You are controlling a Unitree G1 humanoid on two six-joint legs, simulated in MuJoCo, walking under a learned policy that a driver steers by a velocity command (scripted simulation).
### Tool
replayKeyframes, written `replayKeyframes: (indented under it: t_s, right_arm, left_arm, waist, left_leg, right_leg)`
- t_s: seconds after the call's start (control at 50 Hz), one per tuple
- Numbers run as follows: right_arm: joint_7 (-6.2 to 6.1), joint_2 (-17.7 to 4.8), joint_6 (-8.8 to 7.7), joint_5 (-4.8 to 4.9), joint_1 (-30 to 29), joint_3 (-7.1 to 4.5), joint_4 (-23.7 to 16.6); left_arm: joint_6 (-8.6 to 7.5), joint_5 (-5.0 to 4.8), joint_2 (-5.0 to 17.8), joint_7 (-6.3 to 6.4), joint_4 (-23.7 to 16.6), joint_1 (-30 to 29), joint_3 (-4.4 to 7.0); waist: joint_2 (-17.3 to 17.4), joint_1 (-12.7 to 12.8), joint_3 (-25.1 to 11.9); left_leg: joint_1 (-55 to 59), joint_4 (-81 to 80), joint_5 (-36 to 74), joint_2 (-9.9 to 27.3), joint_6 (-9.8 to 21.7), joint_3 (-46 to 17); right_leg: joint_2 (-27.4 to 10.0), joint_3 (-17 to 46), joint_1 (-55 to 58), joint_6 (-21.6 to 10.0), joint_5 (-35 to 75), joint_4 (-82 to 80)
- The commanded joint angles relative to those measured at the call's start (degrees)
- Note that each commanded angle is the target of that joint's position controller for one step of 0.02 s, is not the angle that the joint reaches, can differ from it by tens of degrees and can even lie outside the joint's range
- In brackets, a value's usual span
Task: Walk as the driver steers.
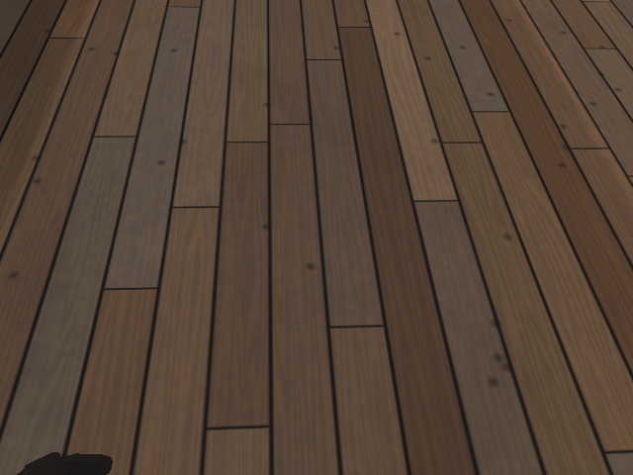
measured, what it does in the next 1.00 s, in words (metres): walks ahead: right foot, then left foot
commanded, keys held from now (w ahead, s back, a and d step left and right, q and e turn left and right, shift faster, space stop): e+shift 0.30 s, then q+shift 0.70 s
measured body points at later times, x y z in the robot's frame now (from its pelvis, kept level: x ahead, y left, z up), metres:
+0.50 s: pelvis +0.21 -0.05 -0.01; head +0.23 -0.06 +0.44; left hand +0.47 +0.13 -0.09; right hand +0.27 -0.36 -0.10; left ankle +0.35 +0.02 -0.73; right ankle +0.17 -0.15 -0.74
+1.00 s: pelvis +0.25 -0.09 +0.01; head +0.28 -0.10 +0.46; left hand +0.38 +0.20 -0.09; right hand +0.41 -0.39 -0.08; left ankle +0.28 +0.04 -0.67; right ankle +0.25 -0.19 -0.74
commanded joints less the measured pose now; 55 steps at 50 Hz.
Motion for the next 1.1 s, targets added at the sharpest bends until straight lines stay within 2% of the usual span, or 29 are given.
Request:
replayKeyframes:
  t_s: [0.02, 0.06, 0.08, 0.1, 0.12, 0.14, 0.16, 0.18, 0.2, 0.22, 0.26, 0.3, 0.38, 0.44, 0.5, 0.54, 0.56, 0.58, 0.6, 0.66, 0.74, 0.82, 0.86, 0.88, 0.9, 0.92, 0.96, 1.0, 1.1]
  right_arm:
    - [-1.13, -12.2, 1.07, 1.16, -4.2, -3.17, -3.1]
    - [-0.83, -14.1, 1.36, 2.03, -5.5, -3.94, -3.2]
    - [-0.64, -13.6, 1.18, 2.74, -6.1, -3.9, -3.3]
    - [-0.25, -10.9, 0.03, 2.63, -5.0, -3.16, -4.1]
    - [0.47, -0.8, -1.02, -1.49, -1.3, -0.4, -6.1]
    - [1.13, -1.3, -2.7, -2.13, 3.1, 0.55, -8.1]
    - [0.97, -8.5, -3.76, 0.48, -4.1, -0.89, -9.7]
    - [0.12, -8.6, -4.05, 2.11, -10.7, -0.69, -11.6]
    - [-1.03, -8.2, -3.58, 1.33, -11.8, -0.59, -10.6]
    - [-1.47, -8.7, -2.67, 0.56, -10.2, -0.85, -9.5]
    - [-1.07, -8.6, -1.2, -0.09, -8.5, -1.21, -8.5]
    - [-0.9, -5.4, -1.02, -0.79, -10.0, -0.35, -8.4]
    - [0.31, -2.2, -0.52, -0.1, -9.3, 1.15, -6.5]
    - [1.08, -1.9, -0.52, 0.26, -12.3, 1.27, -7.4]
    - [1.49, -4.1, -0.75, 0.05, -14.3, -0.18, -9.0]
    - [1.35, -10.7, -0.4, -0.26, -17.5, -1.98, -11.9]
    - [1.33, -9.5, 0.43, -0.05, -13.6, -2.25, -11.2]
    - [1.37, -7.4, 0.97, 0.0, -8.1, -1.9, -10.1]
    - [1.36, -7.6, 1.13, 0.15, -5.5, -2.15, -9.8]
    - [-0.17, -7.5, 2.16, 1.39, -11.8, -3.03, -12.4]
    - [-1.55, -6.5, 5.15, 1.44, -13.1, -3.96, -13.6]
    - [-1.69, -7.8, 6.01, 2.23, -13.1, -5.32, -14.3]
    - [-1.71, -6.6, 6.12, 2.95, -13.9, -5.06, -14.7]
    - [-1.5, -4.1, 6.24, 2.92, -12.6, -4.41, -15.1]
    - [-1.0, -4.7, 5.51, 3.0, -11.7, -4.83, -15.9]
    - [-0.51, -9.0, 4.97, 2.15, -10.8, -6.03, -14.9]
    - [-0.32, -8.4, 5.59, 1.69, -8.3, -6.12, -12.0]
    - [0.21, -5.7, 6.07, 1.89, -8.2, -5.03, -12.3]
    - [1.33, -3.3, 5.88, 2.54, -16.5, -3.05, -16.9]
  left_arm:
    - [-3.02, -1.27, -0.6, 0.0, -7.7, -12.0, -1.22]
    - [-2.62, -0.51, 2.8, 0.47, -5.4, -5.2, 0.69]
    - [-2.53, -0.34, 5.4, 1.06, -2.7, 3.5, 2.31]
    - [-1.77, -0.39, 9.9, 2.36, 0.2, 14.0, 4.75]
    - [-1.0, -1.56, 15.9, 3.9, 0.9, 15.6, 5.49]
    - [-1.78, 0.92, 19.8, 3.67, -4.1, 13.5, 5.27]
    - [-2.27, 1.58, 16.1, 2.83, -4.4, 14.5, 4.97]
    - [-2.81, 1.13, 14.0, 2.93, -2.7, 12.1, 4.79]
    - [-3.15, -0.28, 10.5, 3.38, -3.4, 7.0, 3.84]
    - [-3.18, -0.45, 8.4, 3.77, -4.0, 3.1, 2.94]
    - [-2.73, 0.51, 7.6, 4.42, -4.1, -1.3, 2.8]
    - [-2.26, 0.73, 7.0, 5.48, -3.3, -2.0, 2.83]
    - [-1.01, 0.76, 3.7, 7.01, -0.5, 0.0, 1.43]
    - [-1.79, 1.76, 0.2, 6.04, 2.7, 1.6, -0.45]
    - [-2.9, 2.11, 0.9, 5.1, 4.5, 1.8, -0.63]
    - [-3.29, 2.77, 1.4, 5.63, 5.9, 10.4, -0.09]
    - [-2.86, 2.31, 2.0, 6.39, 5.7, 9.0, 0.18]
    - [-1.98, 1.28, 2.7, 6.87, 4.1, 3.9, 0.42]
    - [-1.07, 0.73, 2.9, 7.05, 3.2, 0.3, 0.71]
    - [-0.26, 0.97, 0.4, 6.81, 3.4, -1.8, 0.51]
    - [-1.3, 0.15, -2.2, 6.03, 5.3, -1.6, 0.24]
    - [-2.47, -0.2, -0.1, 5.16, 7.5, 1.7, 1.22]
    - [-2.71, 0.11, 2.3, 5.36, 9.6, 6.2, 2.47]
    - [-2.45, 1.37, 6.8, 5.67, 9.2, 6.3, 3.48]
    - [-2.42, 3.97, 8.4, 5.59, 7.9, 1.7, 3.55]
    - [-2.91, 4.55, 5.1, 5.93, 6.0, -2.9, 2.72]
    - [-2.96, 2.46, 0.8, 7.19, 4.8, -6.9, 1.5]
    - [-2.63, 1.75, 1.0, 7.96, 5.1, -5.5, 1.14]
    - [-1.16, 2.41, 4.4, 7.89, 6.7, 1.8, 2.08]
  waist:
    - [10.8, -0.4, 9.7]
    - [11.8, 3.5, 5.0]
    - [11.5, 8.2, 0.2]
    - [8.9, 13.5, -5.6]
    - [-7.5, 9.1, -6.9]
    - [-15.4, 7.0, -22.9]
    - [-6.7, 12.4, -28.8]
    - [-4.0, 11.4, -21.3]
    - [1.0, 8.9, -12.9]
    - [1.4, 5.9, -8.3]
    - [0.4, 2.3, -4.0]
    - [0.9, 2.3, -3.4]
    - [-2.4, 4.5, -8.7]
    - [-4.0, 6.0, -6.3]
    - [-4.5, 5.7, -1.5]
    - [8.1, 11.4, -0.1]
    - [14.5, 8.9, -2.3]
    - [16.1, 5.6, -3.0]
    - [13.9, 3.4, -2.9]
    - [8.1, 5.4, -2.7]
    - [11.7, 5.7, -4.0]
    - [14.0, 6.2, -4.0]
    - [11.9, 8.2, -4.2]
    - [1.5, 6.9, -4.2]
    - [-12.2, 4.8, -1.0]
    - [-9.6, 3.5, 1.3]
    - [-3.2, 2.7, 1.8]
    - [-3.1, 3.9, 2.7]
    - [-5.3, 9.5, 2.1]
  left_leg:
    - [-0.8, -2.8, 23.9, 10.1, 8.3, -2.7]
    - [-2.4, 7.3, 50.2, 9.0, 6.5, 1.5]
    - [-4.3, 18.2, 58.0, 7.9, 5.1, 3.4]
    - [-14.9, 33.9, 49.3, 6.0, 1.7, 3.7]
    - [-36.0, 53.5, -12.6, 0.1, -1.6, 1.8]
    - [-45.1, 70.3, -23.9, -6.1, -2.9, -10.7]
    - [-48.0, 72.5, -15.7, -5.1, -2.0, -18.2]
    - [-51.6, 67.9, -8.2, -4.2, -0.6, -17.2]
    - [-50.0, 62.2, -4.7, -2.1, -0.2, -17.2]
    - [-45.1, 58.2, -3.0, -1.3, -0.3, -17.8]
    - [-35.9, 49.6, -2.5, -1.7, -0.5, -16.6]
    - [-32.1, 40.6, 0.2, -4.4, -1.2, -14.5]
    - [-25.3, 29.8, 14.9, -4.8, -1.4, -11.8]
    - [-21.5, 24.0, 18.0, -3.2, 1.2, -12.5]
    - [-16.7, 13.8, 21.1, -5.0, 5.3, -11.3]
    - [-15.0, 9.1, 41.3, 3.0, 12.2, -25.1]
    - [-11.4, 4.7, 33.6, 8.2, 19.2, -36.1]
    - [-8.1, 0.9, 24.9, 10.6, 22.3, -45.9]
    - [-5.5, -0.7, 18.2, 10.9, 22.0, -48.6]
    - [-9.3, 0.0, 11.7, 5.0, 15.4, -40.2]
    - [-12.0, -0.7, 7.4, -0.8, 12.9, -36.5]
    - [-14.3, -2.1, 2.6, -1.1, 12.6, -40.9]
    - [-21.5, 1.2, -4.0, -4.7, 9.0, -38.7]
    - [-30.8, 12.8, -11.7, -10.2, 6.1, -31.5]
    - [-37.9, 28.4, -12.1, -14.9, 3.8, -21.6]
    - [-38.8, 38.2, -9.3, -9.8, 1.9, -20.5]
    - [-38.1, 45.8, -2.1, -8.5, 0.6, -18.6]
    - [-41.0, 51.7, 1.0, -6.5, -0.8, -15.8]
    - [-43.5, 42.5, 2.5, -1.5, -3.4, -10.2]
  right_leg:
    - [0.7, -6.1, -1.4, -0.4, -2.7, -12.4]
    - [6.2, -10.5, 12.0, -2.3, -3.5, -17.6]
    - [9.7, -11.5, 23.5, -4.5, 0.9, -22.4]
    - [10.9, -7.4, 42.0, -8.1, 8.6, -26.2]
    - [-0.9, 10.2, 56.4, -12.3, 29.2, -24.7]
    - [-15.4, 40.9, 66.5, -26.7, 39.0, -26.4]
    - [-16.0, 42.4, 68.7, -28.8, 30.7, -32.7]
    - [-12.4, 39.7, 61.4, -25.7, 12.9, -36.2]
    - [-8.7, 34.4, 50.6, -21.8, 9.7, -36.9]
    - [-6.5, 30.0, 40.9, -20.5, 14.9, -37.0]
    - [-3.3, 22.7, 27.5, -18.8, 23.3, -37.8]
    - [-0.3, 18.9, 21.8, -17.5, 32.5, -35.8]
    - [-0.3, 13.9, 21.9, -14.5, 31.8, -32.7]
    - [-2.5, 14.4, 22.2, -13.6, 22.6, -32.5]
    - [-0.9, 12.9, 22.0, -10.9, 10.4, -29.2]
    - [8.1, 6.0, 21.3, -5.2, -7.4, -19.7]
    - [11.5, 0.9, 17.3, -1.7, -15.8, -10.7]
    - [12.1, 2.6, 12.2, -0.8, -25.1, -5.1]
    - [11.9, 5.1, 7.9, -0.4, -29.0, 2.2]
    - [9.3, 7.3, 8.4, 0.1, -19.7, 1.8]
    - [11.9, 4.6, 17.3, 0.9, -15.4, -14.7]
    - [12.0, 5.3, 25.3, -0.8, -9.7, -28.4]
    - [7.2, 6.0, 36.3, -3.0, -2.5, -38.7]
    - [-4.6, 17.7, 41.9, -8.1, -8.1, -42.3]
    - [-14.8, 30.0, 36.1, -14.1, -4.6, -45.5]
    - [-16.5, 27.5, 33.2, -15.8, 0.0, -45.1]
    - [-9.3, 15.7, 33.5, -11.7, 3.2, -42.0]
    - [-8.0, 9.5, 35.2, -11.9, 11.6, -40.9]
    - [-10.1, 3.3, 43.3, -14.7, 21.2, -40.4]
